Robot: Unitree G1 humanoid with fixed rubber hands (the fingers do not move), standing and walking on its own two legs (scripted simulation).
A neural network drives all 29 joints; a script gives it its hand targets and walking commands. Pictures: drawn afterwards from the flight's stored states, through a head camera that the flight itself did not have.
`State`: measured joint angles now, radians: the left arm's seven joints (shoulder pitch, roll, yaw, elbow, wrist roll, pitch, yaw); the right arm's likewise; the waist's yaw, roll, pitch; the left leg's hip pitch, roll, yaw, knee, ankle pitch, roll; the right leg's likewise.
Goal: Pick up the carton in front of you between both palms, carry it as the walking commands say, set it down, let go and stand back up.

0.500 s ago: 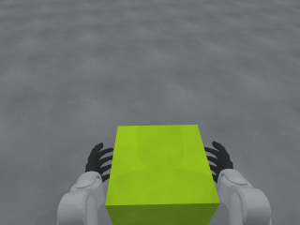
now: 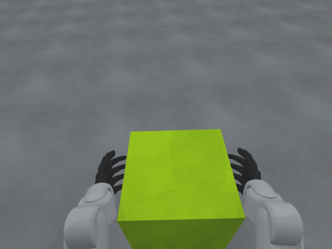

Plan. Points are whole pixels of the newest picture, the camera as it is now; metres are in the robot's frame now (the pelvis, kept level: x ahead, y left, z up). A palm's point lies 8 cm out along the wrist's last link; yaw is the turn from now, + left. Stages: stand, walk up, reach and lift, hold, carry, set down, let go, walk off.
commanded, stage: carry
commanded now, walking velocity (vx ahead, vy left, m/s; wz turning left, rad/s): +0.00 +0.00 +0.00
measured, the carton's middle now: (177, 195) +0.25 +0.01 +0.01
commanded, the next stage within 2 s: none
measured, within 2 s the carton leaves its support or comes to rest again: neither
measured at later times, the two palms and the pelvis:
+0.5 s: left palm (96, 197) +0.21 +0.17 +0.08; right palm (242, 198) +0.21 -0.13 +0.08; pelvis -0.01 +0.02 -0.01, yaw +0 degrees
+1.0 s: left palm (102, 199) +0.23 +0.18 +0.04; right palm (235, 199) +0.22 -0.12 +0.03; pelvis -0.05 +0.03 +0.00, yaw +0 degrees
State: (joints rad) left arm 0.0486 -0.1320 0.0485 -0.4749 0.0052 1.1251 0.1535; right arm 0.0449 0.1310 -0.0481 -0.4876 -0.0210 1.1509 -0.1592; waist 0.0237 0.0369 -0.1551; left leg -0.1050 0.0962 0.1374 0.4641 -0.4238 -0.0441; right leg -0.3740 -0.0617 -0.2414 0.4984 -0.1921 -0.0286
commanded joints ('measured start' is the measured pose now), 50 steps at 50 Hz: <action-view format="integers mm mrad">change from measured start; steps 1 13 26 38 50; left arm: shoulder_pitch -333 -306 -332 -515 -639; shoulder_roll -696 -664 -574 -676 -758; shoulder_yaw -565 -551 -503 -509 -370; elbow -143 -146 32 243 580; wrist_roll -209 -160 -90 -88 14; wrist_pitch -4 2 -10 -157 -379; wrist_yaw -41 -23 -57 -187 -301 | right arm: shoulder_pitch -277 -271 -319 -534 -669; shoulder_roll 653 615 516 633 735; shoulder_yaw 531 529 495 495 382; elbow -117 -101 13 229 551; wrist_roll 154 170 120 100 5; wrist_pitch -28 -18 -33 -190 -418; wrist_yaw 33 46 86 199 310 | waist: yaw -20 -25 -20 -31 -27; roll -63 18 -49 -31 -16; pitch -231 -135 -45 -80 -103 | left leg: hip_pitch -38 -19 -100 -129 -106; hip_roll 49 98 79 56 55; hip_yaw -16 -13 -21 -23 -25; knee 27 40 -24 -48 -46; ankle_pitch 703 767 498 282 293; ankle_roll -6 25 39 59 62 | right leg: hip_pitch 310 181 163 189 168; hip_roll -95 -93 -98 -120 -111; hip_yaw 90 96 117 145 130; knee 99 104 50 21 3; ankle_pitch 792 442 272 264 215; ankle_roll -10 12 29 8 19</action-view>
